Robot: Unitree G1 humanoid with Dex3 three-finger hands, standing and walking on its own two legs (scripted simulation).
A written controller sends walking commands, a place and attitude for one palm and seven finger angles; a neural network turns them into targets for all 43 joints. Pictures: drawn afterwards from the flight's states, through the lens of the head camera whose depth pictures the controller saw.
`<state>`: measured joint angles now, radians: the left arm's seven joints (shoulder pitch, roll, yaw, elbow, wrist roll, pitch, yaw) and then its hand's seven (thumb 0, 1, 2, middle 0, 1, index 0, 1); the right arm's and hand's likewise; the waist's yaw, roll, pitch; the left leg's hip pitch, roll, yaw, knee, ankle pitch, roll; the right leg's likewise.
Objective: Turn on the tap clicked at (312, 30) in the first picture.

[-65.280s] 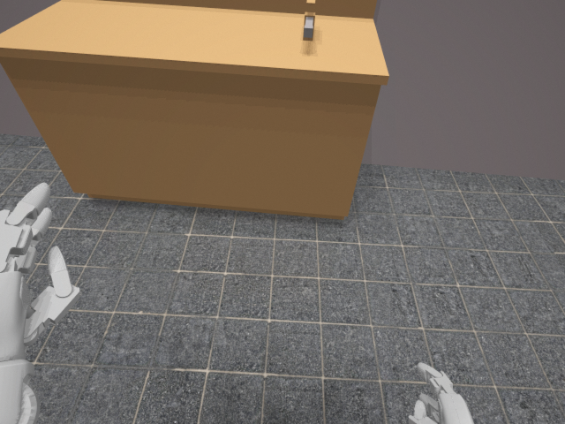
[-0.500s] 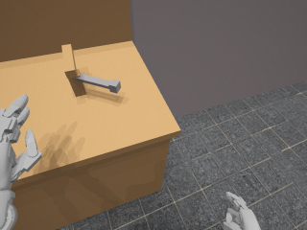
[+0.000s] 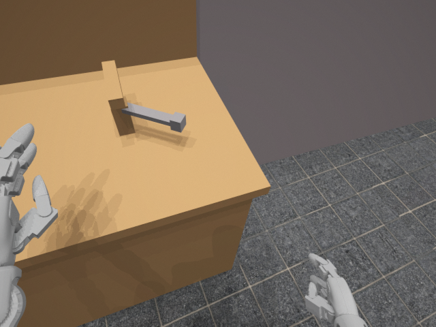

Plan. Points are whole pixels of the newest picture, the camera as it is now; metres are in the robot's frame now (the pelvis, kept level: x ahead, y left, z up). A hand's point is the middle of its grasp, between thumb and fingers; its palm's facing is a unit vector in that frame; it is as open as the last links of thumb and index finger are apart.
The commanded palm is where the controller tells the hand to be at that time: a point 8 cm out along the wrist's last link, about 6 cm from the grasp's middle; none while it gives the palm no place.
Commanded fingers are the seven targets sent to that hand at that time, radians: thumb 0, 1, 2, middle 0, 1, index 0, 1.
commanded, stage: look again from close up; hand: left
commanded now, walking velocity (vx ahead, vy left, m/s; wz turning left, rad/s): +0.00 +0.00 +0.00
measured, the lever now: (178, 122) +0.49 +0.14 +0.08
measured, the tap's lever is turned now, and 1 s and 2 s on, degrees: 52 52 52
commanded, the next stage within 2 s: shuffle to correct the standing spot in 0.32 s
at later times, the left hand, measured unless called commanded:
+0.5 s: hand (51, 212) +0.22 +0.25 +0.16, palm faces +0.37 -0.85 -0.38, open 7.4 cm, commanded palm +0.16 +0.28 +0.17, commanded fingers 0.00 0.90 0.90 -0.20 -0.30 -0.20 -0.30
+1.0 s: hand (106, 189) +0.26 +0.19 +0.16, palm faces +0.36 -0.86 -0.36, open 7.4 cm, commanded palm +0.20 +0.23 +0.17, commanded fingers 0.00 0.90 0.90 -0.20 -0.30 -0.20 -0.30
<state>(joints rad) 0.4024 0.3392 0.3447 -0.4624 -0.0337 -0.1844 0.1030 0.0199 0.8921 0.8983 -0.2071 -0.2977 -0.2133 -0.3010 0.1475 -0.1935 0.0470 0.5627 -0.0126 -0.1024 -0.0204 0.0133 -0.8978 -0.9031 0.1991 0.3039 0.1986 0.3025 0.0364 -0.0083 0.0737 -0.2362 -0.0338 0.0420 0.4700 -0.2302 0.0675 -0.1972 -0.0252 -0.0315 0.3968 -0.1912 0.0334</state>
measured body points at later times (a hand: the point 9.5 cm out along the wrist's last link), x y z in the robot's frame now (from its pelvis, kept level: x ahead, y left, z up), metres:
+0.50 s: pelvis +0.00 +0.00 +0.00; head +0.03 +0.02 +0.45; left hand +0.19 +0.29 +0.18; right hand +0.20 -0.22 -0.07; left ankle +0.01 +0.07 -0.74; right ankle +0.01 -0.15 -0.74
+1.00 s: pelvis +0.04 -0.05 -0.01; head +0.05 -0.04 +0.44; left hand +0.23 +0.23 +0.18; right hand +0.22 -0.28 -0.09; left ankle +0.01 +0.07 -0.74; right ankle +0.01 -0.15 -0.74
